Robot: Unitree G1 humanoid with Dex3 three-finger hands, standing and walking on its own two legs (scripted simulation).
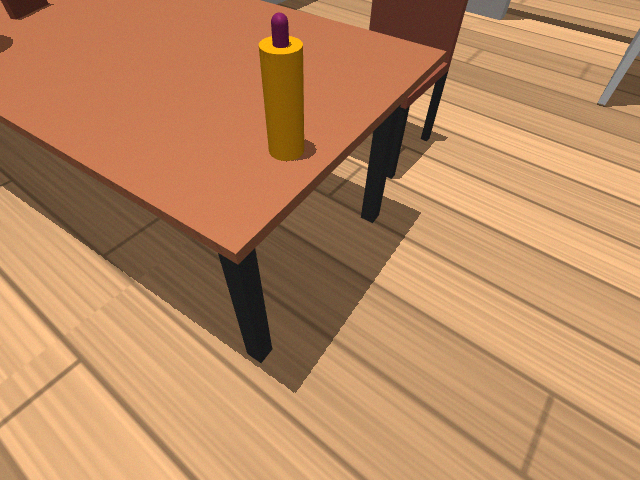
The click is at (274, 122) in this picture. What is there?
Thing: necked bottle
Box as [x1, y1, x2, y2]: [259, 13, 303, 160]
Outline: 276,13 272,16 271,19 272,35 259,42 259,54 269,152 273,157 277,159 290,160 300,156 303,152 302,43 297,38 288,35 286,17 282,13
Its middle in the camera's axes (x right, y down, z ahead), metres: -0.07 -0.29 +0.76
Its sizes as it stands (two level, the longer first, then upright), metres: 0.079 0.079 0.280
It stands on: a support 0.73 m high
